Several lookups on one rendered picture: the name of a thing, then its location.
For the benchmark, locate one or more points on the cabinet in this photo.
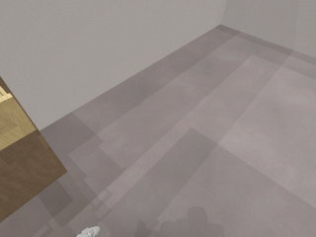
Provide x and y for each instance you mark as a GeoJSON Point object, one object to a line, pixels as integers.
{"type": "Point", "coordinates": [27, 167]}

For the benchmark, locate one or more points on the drawer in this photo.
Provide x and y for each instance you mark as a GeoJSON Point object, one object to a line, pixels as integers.
{"type": "Point", "coordinates": [14, 123]}

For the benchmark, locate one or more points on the robot left hand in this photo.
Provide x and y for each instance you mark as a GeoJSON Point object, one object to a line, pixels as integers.
{"type": "Point", "coordinates": [89, 232]}

